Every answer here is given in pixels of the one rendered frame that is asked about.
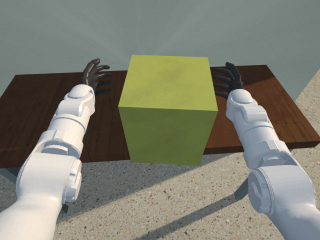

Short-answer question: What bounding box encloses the table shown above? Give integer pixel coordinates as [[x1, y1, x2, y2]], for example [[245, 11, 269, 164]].
[[0, 65, 320, 214]]

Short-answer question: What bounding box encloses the left robot hand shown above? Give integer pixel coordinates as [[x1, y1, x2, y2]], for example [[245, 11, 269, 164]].
[[79, 58, 112, 97]]

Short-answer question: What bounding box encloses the carton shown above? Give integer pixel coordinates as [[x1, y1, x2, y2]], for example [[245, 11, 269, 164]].
[[118, 54, 218, 166]]

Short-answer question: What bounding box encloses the right robot hand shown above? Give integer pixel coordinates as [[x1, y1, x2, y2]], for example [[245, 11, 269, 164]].
[[213, 62, 244, 100]]

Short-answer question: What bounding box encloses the right robot upper arm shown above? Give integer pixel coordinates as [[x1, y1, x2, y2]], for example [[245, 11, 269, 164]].
[[248, 164, 320, 240]]

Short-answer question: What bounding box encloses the left robot forearm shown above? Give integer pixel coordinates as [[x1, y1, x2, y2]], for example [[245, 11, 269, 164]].
[[16, 84, 95, 198]]

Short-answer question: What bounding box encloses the right robot forearm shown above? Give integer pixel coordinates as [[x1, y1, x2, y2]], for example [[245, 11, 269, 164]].
[[226, 89, 317, 205]]

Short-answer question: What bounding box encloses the left robot upper arm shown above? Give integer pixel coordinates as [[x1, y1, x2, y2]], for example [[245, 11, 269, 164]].
[[0, 152, 82, 240]]

